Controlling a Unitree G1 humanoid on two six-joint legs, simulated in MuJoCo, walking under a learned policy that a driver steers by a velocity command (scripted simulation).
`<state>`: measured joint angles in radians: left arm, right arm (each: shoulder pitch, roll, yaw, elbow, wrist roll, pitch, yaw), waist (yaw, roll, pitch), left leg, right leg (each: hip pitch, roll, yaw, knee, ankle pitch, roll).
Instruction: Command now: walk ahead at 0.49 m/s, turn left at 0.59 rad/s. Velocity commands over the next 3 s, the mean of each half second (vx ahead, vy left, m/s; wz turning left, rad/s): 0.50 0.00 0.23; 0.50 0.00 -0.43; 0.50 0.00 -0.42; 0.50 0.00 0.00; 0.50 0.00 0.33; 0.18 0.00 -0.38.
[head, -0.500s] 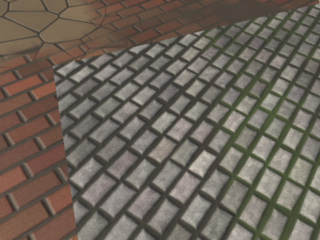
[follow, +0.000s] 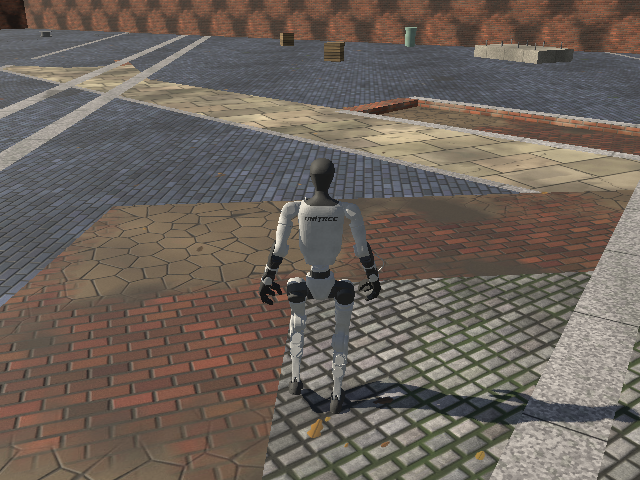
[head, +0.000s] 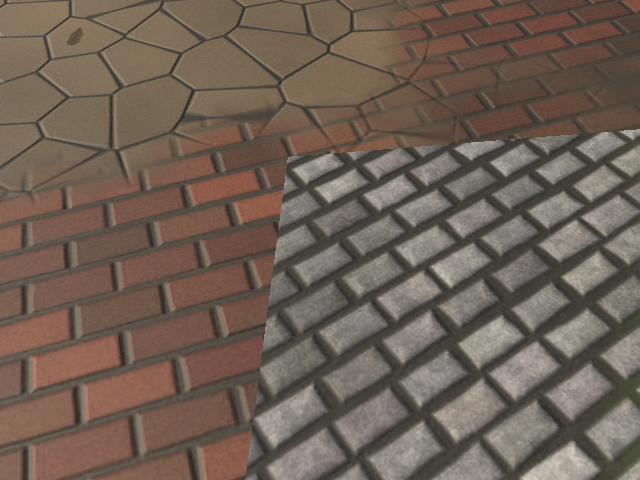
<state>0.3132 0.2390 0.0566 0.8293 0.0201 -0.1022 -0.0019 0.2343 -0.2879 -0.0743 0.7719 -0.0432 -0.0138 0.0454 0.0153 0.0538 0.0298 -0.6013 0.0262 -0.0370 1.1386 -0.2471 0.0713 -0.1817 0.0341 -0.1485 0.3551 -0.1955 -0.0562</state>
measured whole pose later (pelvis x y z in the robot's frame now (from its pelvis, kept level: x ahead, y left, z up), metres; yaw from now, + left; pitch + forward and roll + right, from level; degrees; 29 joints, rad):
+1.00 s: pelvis +0.54 +0.02 -0.01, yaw -12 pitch +0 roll +0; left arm 0.27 0.26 0.07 0.88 0.01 -0.03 -0.01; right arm 0.22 -0.23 -0.03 0.84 -0.04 -0.08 0.00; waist 0.00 0.01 0.05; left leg -0.48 0.07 -0.01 1.20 -0.32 0.00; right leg -0.26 0.14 -0.04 0.44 -0.18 -0.14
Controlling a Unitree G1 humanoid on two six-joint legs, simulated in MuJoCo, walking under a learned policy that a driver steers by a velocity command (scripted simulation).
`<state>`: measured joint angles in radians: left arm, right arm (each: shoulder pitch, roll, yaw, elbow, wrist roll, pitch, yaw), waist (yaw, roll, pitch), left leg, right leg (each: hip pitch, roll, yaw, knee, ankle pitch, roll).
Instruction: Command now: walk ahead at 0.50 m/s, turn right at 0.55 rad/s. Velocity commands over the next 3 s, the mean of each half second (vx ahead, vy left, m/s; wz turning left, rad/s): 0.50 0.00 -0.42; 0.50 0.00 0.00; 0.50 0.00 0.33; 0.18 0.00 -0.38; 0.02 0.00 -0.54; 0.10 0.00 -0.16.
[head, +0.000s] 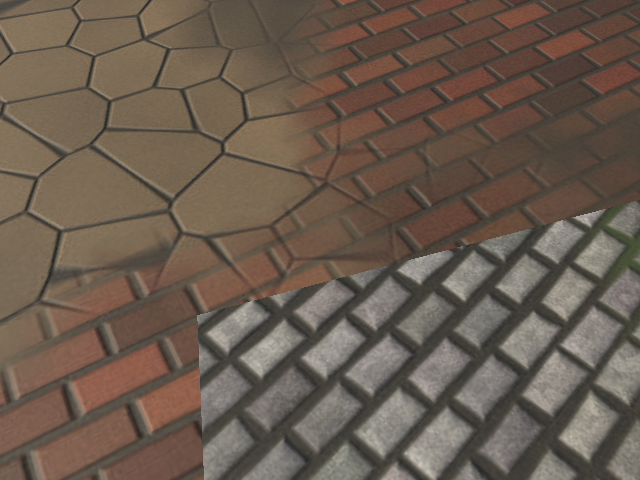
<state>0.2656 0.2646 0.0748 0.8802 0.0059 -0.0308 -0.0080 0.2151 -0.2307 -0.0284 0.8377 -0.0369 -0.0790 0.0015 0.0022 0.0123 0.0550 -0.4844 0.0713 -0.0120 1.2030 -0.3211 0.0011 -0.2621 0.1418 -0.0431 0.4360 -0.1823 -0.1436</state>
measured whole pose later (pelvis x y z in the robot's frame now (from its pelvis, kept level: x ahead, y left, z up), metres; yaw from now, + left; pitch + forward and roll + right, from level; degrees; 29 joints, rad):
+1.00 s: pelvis +0.52 -0.06 +0.00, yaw -10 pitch +0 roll +1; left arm 0.15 0.23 0.03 0.82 0.03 -0.07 -0.01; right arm 0.38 -0.24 -0.04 0.95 -0.01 -0.05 0.01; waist -0.04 0.03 0.03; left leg -0.34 0.01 0.00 1.08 -0.36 0.07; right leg -0.30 0.01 -0.11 0.47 -0.17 -0.07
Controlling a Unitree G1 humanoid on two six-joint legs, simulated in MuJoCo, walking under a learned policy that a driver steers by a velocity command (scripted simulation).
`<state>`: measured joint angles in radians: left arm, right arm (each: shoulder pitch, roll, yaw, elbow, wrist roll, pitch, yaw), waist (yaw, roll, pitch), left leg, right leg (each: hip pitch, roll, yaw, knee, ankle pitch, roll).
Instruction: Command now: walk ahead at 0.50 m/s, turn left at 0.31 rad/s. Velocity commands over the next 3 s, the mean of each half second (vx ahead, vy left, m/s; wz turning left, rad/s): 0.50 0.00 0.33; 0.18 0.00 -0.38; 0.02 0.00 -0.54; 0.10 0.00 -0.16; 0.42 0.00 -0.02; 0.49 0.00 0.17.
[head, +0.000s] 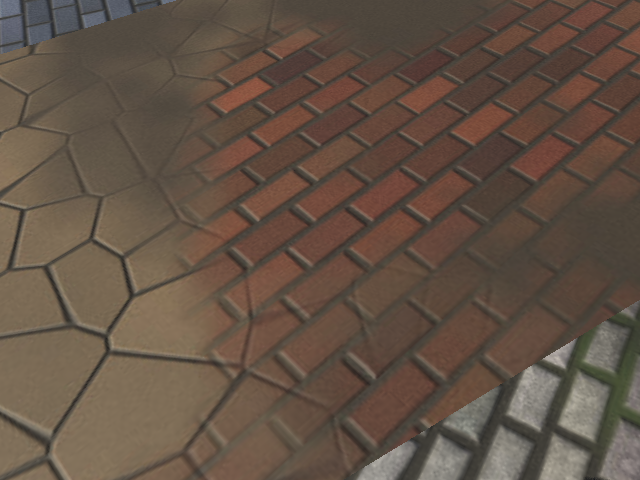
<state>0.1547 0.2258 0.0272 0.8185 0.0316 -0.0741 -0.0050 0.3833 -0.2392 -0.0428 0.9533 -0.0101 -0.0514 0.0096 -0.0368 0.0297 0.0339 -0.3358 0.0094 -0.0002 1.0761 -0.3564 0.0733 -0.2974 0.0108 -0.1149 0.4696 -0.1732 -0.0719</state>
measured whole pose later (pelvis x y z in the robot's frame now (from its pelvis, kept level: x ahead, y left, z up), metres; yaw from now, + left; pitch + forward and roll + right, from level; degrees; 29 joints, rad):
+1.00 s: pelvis +0.40 +0.04 -0.01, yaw -3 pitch +0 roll +1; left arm 0.19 0.23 0.07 0.86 0.01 0.00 0.00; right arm 0.19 -0.23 -0.06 0.90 -0.02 0.01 -0.03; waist 0.01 0.03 0.09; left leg -0.39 0.01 0.08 1.16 -0.54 0.00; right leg -0.40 0.06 -0.06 0.59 -0.18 -0.11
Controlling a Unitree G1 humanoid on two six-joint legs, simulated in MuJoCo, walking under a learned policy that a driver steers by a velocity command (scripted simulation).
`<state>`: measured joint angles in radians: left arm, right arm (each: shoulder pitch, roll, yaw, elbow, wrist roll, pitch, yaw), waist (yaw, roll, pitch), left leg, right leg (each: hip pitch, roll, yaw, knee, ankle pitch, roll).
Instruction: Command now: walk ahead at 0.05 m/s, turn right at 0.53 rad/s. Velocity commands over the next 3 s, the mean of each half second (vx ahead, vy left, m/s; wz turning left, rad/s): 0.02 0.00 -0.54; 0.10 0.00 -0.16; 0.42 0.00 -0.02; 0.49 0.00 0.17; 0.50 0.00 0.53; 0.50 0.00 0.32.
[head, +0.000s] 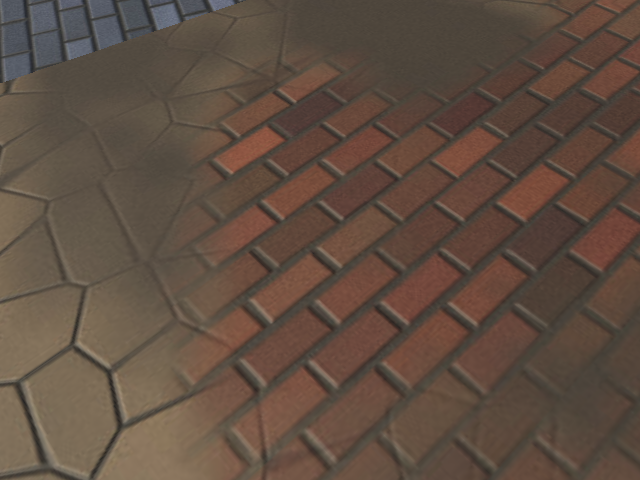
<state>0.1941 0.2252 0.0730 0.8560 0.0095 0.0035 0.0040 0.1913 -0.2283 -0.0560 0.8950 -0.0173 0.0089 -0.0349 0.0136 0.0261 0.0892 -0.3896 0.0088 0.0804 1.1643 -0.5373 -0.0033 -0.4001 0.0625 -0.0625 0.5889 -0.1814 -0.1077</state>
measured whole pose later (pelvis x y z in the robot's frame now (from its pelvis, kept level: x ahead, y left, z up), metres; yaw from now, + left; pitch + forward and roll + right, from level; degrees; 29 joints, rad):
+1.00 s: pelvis +0.02 +0.03 +0.02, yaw -21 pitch +0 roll +0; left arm 0.31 0.24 0.04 0.97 0.02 -0.01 0.01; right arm 0.24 -0.28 -0.05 0.87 -0.03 -0.01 0.03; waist 0.02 0.02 0.00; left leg -0.37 0.01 0.04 0.79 -0.38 0.04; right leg -0.04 0.04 0.07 0.27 -0.23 -0.04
